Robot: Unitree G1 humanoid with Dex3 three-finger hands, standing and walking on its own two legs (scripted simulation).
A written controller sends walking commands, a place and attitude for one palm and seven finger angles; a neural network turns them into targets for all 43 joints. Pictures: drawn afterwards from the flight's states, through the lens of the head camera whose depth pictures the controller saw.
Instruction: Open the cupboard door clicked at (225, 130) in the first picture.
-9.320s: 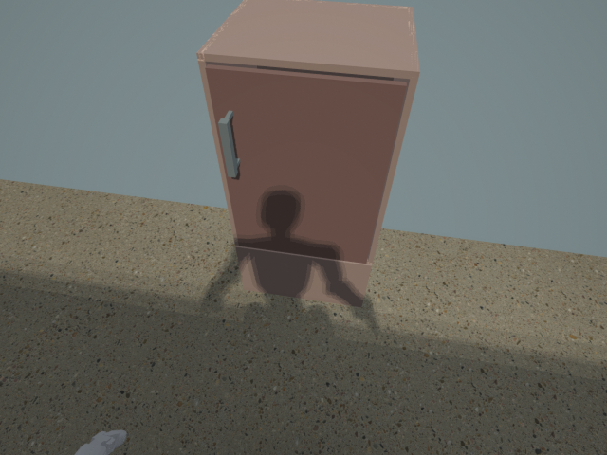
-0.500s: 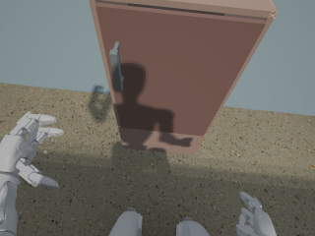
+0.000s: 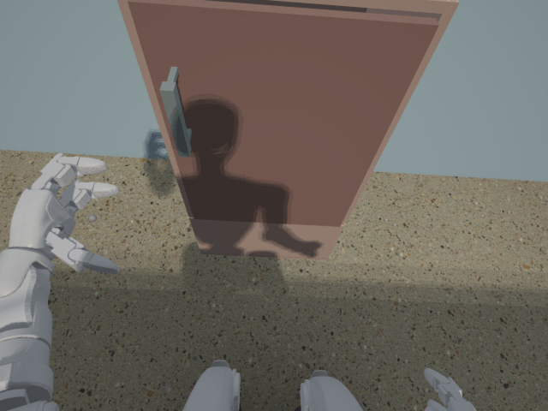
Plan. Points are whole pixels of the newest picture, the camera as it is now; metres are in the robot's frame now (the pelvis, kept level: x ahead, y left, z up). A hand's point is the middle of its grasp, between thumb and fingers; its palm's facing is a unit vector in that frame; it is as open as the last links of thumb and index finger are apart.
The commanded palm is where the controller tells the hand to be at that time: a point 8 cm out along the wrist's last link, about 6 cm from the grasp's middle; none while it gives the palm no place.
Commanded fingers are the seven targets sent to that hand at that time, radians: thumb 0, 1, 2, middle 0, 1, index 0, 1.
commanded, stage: move the hooked fingers beside the handle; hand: left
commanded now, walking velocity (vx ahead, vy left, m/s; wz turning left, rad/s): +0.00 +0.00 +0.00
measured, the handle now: (179, 115) +0.57 +0.18 +0.04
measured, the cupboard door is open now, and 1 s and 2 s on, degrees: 0 0 0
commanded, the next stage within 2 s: slide the fingers in behind the handle in 1.82 s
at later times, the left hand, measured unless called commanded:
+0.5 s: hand (122, 175) +0.44 +0.24 +0.05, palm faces -0.04 -1.00 -0.02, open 14.0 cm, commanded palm +0.43 +0.29 +0.05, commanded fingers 0.00 -0.50 0.30 -0.30 -1.20 -0.30 -1.20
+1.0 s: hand (147, 138) +0.51 +0.22 +0.05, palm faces -0.03 -1.00 -0.02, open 14.0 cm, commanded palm +0.51 +0.26 +0.04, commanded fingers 0.00 -0.50 0.30 -0.30 -1.20 -0.30 -1.20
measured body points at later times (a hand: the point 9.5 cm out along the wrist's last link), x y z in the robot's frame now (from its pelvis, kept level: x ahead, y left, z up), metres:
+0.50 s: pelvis +0.00 +0.00 -0.01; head +0.12 +0.03 +0.42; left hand +0.44 +0.29 +0.05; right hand +0.07 -0.27 -0.11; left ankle +0.03 +0.10 -0.65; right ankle +0.01 -0.12 -0.65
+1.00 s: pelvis -0.01 +0.00 -0.02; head +0.15 +0.03 +0.40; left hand +0.51 +0.27 +0.05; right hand +0.00 -0.27 -0.12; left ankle +0.03 +0.10 -0.65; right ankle +0.01 -0.12 -0.65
